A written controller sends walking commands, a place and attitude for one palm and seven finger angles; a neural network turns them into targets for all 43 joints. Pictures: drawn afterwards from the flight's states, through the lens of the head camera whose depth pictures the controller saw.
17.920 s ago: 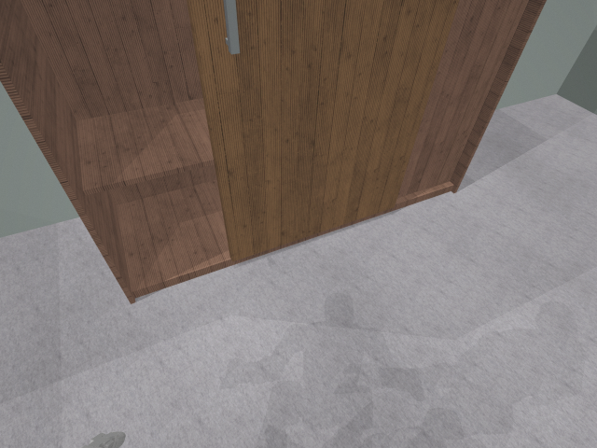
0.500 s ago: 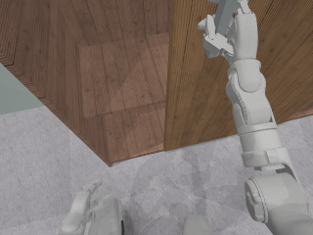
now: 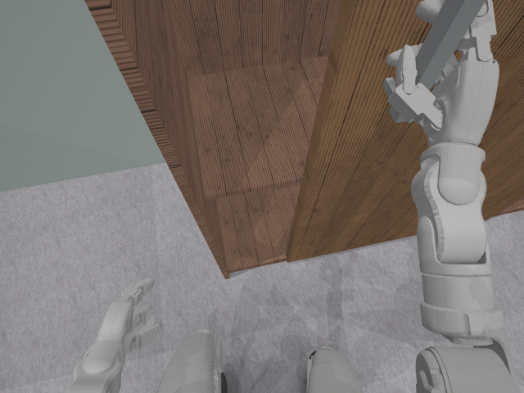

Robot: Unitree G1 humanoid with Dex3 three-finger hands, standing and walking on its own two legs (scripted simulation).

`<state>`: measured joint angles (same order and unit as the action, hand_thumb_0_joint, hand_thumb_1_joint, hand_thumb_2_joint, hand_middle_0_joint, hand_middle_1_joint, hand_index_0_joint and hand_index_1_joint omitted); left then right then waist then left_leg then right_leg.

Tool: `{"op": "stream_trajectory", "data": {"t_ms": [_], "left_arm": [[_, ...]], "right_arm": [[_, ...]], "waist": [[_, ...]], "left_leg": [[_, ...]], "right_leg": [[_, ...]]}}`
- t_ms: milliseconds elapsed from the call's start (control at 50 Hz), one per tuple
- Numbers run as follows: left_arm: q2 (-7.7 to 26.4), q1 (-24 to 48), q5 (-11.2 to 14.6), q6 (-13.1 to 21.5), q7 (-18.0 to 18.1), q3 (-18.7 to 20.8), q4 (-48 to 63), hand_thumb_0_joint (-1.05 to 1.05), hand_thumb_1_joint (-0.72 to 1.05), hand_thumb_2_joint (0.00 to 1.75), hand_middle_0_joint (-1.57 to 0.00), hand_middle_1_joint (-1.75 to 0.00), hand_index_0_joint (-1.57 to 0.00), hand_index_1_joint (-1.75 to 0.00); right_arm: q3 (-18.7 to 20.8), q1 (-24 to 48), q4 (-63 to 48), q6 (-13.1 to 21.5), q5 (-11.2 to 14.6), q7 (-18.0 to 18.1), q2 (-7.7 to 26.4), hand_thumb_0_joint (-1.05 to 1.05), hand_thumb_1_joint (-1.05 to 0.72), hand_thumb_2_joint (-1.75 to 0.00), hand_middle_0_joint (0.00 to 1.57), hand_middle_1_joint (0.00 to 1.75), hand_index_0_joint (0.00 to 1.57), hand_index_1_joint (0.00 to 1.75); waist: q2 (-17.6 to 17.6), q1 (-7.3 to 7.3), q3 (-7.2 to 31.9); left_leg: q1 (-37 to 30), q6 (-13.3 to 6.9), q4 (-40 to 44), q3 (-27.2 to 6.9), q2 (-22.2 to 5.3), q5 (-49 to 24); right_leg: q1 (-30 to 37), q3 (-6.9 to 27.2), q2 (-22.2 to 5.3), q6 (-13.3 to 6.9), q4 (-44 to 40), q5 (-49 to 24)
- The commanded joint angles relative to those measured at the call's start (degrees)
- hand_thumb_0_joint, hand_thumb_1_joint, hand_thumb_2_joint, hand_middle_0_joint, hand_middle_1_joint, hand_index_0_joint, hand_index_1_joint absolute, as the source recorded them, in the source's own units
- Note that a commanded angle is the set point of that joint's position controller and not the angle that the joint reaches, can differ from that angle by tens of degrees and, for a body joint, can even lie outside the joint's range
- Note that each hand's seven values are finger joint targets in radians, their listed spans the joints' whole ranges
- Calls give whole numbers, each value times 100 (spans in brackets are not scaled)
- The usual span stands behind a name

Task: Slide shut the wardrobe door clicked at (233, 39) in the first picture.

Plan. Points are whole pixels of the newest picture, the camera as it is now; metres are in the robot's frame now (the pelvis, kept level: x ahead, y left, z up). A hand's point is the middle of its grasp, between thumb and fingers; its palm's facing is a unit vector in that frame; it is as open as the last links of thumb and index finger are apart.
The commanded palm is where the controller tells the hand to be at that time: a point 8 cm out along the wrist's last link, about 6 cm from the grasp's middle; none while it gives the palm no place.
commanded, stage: step sideways, sliding the door along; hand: right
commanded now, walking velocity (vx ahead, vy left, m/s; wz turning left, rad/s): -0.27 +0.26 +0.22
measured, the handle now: (419, 53) +0.44 -0.20 +0.21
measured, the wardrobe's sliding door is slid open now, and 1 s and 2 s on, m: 0.22 0.00 0.00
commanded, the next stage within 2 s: stop walking and hold the door there in 0.92 s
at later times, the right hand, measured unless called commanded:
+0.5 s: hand (200, 127) +0.37 +0.04 +0.20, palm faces +0.14 +0.99 -0.03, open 6.8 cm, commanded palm +0.34 +0.06 +0.19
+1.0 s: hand (186, 121) +0.38 +0.05 +0.20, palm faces +0.45 +0.89 -0.02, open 7.0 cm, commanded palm +0.33 +0.09 +0.19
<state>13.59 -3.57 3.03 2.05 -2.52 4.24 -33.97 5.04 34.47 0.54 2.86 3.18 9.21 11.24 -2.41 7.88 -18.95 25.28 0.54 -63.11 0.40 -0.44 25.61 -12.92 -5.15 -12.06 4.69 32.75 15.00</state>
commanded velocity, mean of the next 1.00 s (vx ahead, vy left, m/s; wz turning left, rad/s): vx -0.19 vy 0.28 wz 0.14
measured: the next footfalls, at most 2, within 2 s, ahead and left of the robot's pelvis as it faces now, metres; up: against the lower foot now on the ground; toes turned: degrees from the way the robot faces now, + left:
left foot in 0.16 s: +0.04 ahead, +0.24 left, +0.00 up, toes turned +5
right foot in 0.36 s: +0.04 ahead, -0.06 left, +0.00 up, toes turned -7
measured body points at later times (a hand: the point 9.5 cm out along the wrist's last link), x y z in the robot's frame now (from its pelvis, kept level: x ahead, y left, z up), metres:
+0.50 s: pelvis -0.02 +0.17 -0.01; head +0.06 +0.16 +0.43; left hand +0.18 +0.39 -0.11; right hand +0.35 -0.02 +0.20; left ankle +0.00 +0.29 -0.69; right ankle +0.00 -0.06 -0.73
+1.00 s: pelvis -0.02 +0.30 +0.00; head +0.07 +0.29 +0.44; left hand +0.16 +0.53 -0.10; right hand +0.35 +0.00 +0.20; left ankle -0.01 +0.46 -0.68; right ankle -0.03 +0.10 -0.73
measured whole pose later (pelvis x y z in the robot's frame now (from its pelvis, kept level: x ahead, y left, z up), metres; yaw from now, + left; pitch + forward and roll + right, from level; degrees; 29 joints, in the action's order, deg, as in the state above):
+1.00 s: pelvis -0.02 +0.30 +0.00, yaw +5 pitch -5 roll +3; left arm 12.2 -7.7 3.0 3.1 -3.6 3.0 -34.4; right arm 17.6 31.0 4.2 1.6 5.3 11.1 17.2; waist -2.9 9.2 -17.0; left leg 22.3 0.6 -52.9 1.4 0.1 22.9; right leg -6.3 -6.2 -16.0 7.5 29.1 16.6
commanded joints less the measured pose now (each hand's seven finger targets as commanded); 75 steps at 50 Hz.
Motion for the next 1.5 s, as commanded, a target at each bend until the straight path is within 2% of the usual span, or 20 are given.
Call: {"op": "stream_trajectory", "data": {"t_ms": [0,120,160,200,280,340,520,580,640,700,760,800,1000,1020,1060,1100,1140,1340,1420,1480], "left_arm": [[665,228,-12,325,-57,213,873,0,90,90,-20,-30,-20,-30],[555,129,126,511,-113,104,897,0,90,90,-20,-30,-20,-30],[336,120,199,510,-28,25,896,0,90,90,-20,-30,-20,-30],[278,334,114,440,153,106,870,0,90,90,-20,-30,-20,-30],[153,479,28,419,281,-166,577,0,90,90,-20,-30,-20,-30],[592,423,-70,349,80,168,909,0,90,90,-20,-30,-20,-30],[551,365,55,293,-113,135,916,0,90,90,-20,-30,-20,-30],[386,242,214,364,-64,52,887,0,90,90,-20,-30,-20,-30],[405,323,96,321,73,157,754,0,90,90,-20,-30,-20,-30],[141,389,45,383,176,-160,606,0,90,90,-20,-30,-20,-30],[373,255,50,206,291,3,617,0,90,90,-20,-30,-20,-30],[604,234,20,250,119,188,869,0,90,90,-20,-30,-20,-30],[763,-54,39,432,-133,216,807,0,90,90,-20,-30,-20,-30],[1163,-528,12,267,23,341,222,0,90,90,-20,-30,-20,-30],[1066,-509,115,240,22,240,422,0,90,90,-20,-30,-20,-30],[757,-353,147,399,64,137,511,0,90,90,-20,-30,-20,-30],[536,-115,26,416,244,-8,562,0,90,90,-20,-30,-20,-30],[1011,-221,87,300,577,-73,160,0,90,90,-20,-30,-20,-30],[1303,-351,68,296,661,-53,288,0,90,90,-20,-30,-20,-30],[1122,-572,48,411,736,-92,242,0,90,90,-20,-30,-20,-30]], "right_arm": [[-1569,2743,-2026,804,-103,-615,-516,0,-90,-90,45,140,45,140],[-1223,2460,-1933,1117,-195,-624,-79,0,-90,-90,45,140,45,140],[-1005,2320,-1951,1125,-236,-599,404,0,-90,-90,45,140,45,140],[-579,2000,-1848,1052,-164,-531,783,0,-90,-90,45,140,45,140],[-1320,2018,-2739,1151,57,-394,-175,0,-90,-90,45,140,45,140],[-1490,1804,-2693,1244,95,-554,-476,0,-90,-90,45,140,45,140],[-1882,2499,-1732,906,-85,-697,-801,0,-90,-90,45,140,45,140],[-1504,2497,-1606,912,-107,-632,-347,0,-90,-90,45,140,45,140],[-839,2242,-1552,823,-80,-514,509,0,-90,-90,45,140,45,140],[-970,2202,-2342,857,129,-387,138,0,-90,-90,45,140,45,140],[-772,1960,-2398,956,224,-294,413,0,-90,-90,45,140,45,140],[-837,1946,-2511,1027,239,-455,103,0,-90,-90,45,140,45,140],[-391,2176,-1792,775,8,-531,758,0,-90,-90,45,140,45,140],[2820,868,668,737,-236,-238,4017,0,-90,-90,45,140,45,140],[2421,875,554,779,-236,-317,3670,0,-90,-90,45,140,45,140],[2437,1212,341,971,-341,-452,3922,0,-90,-90,45,140,45,140],[3108,188,1223,754,-309,-317,4519,0,-90,-90,45,140,45,140],[3698,-355,1944,782,-245,-120,4736,0,-90,-90,45,140,45,140],[3050,-101,1651,973,-224,-142,4283,0,-90,-90,45,140,45,140],[3120,-116,2082,879,-334,-101,4566,0,-90,-90,45,140,45,140]], "waist": [[-1381,-981,3382],[-1250,-987,3553],[297,-990,3682],[3059,-778,3875],[699,-1045,3681],[-788,-880,4071],[-1376,-939,3266],[-335,-937,3362],[2552,-765,3484],[982,-879,3504],[680,-993,3800],[-1092,-797,4188],[-1983,-986,2970],[-2091,-907,3029],[-1900,-711,3090],[-604,-667,3313],[1272,-608,3614],[1170,-769,3229],[-1753,-789,2586],[-1556,-728,2217]], "left_leg": [[-40,93,1098,163,-143,-137],[-1422,84,3905,554,94,-2085],[-2650,-64,4229,-6,-532,-5405],[-3402,-787,3260,-1453,-1370,-8311],[-3192,-473,2354,-550,-1051,-6700],[-70,70,594,-339,-147,458],[-1205,8,2060,316,-32,-826],[-1888,71,3726,354,-138,-3128],[-2392,-847,3571,-1984,-1466,-6678],[-3226,-919,2962,-1346,-1392,-6799],[-2521,-397,1931,-514,-889,-5970],[158,36,925,-274,-183,157],[-137,98,1940,553,183,-497],[-148,173,2059,600,302,-560],[-1120,87,3678,726,350,-1772],[-2545,-70,4385,165,-174,-4583],[-3338,-856,3679,-1943,-1903,-7593],[-1801,-627,4311,-1277,-1647,-3238],[-447,-163,2717,58,-54,211],[-787,-127,1104,-221,49,-80]], "right_leg": [[2456,87,-1298,-1041,-153,-4907],[2320,-33,-761,-904,967,-4456],[1163,-201,-61,-1069,1689,-2247],[-646,177,785,-315,2952,1944],[195,125,321,-522,-978,-107],[3036,1960,-2008,-1769,-465,-6652],[1289,10,-1147,-893,99,-3103],[1166,-119,-317,-987,1146,-1992],[-642,469,832,-391,3280,2166],[-976,522,698,-499,1352,1952],[1308,132,80,-542,-1366,-1989],[3536,1925,-2119,-1711,-490,-6940],[2815,-283,-1219,-864,-311,-5358],[2727,-554,-1142,-840,-317,-5096],[2315,-692,-712,-1197,807,-4471],[1013,-657,118,-879,2477,-2075],[-1156,414,864,-478,4143,2304],[142,451,1122,-702,15,495],[264,1939,-341,-1190,-2046,476],[-1100,1870,-363,-1491,-2507,1927]]}}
